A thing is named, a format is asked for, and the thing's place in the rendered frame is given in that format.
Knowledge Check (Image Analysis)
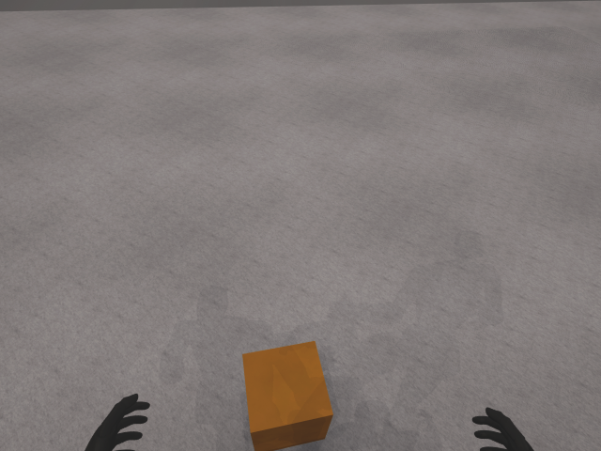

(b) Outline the robot left hand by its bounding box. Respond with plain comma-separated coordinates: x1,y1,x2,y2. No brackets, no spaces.
85,394,150,451

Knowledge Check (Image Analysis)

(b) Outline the robot right hand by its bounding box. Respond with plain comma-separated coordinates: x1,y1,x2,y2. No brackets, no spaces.
472,408,534,451

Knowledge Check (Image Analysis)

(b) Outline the carton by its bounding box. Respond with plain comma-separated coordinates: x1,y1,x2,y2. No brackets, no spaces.
242,341,333,451

